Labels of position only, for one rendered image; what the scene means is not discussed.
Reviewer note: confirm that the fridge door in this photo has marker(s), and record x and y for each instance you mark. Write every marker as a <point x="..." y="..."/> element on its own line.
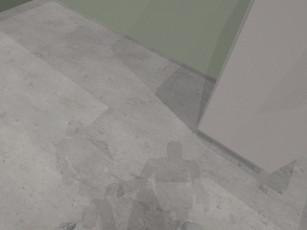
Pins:
<point x="259" y="107"/>

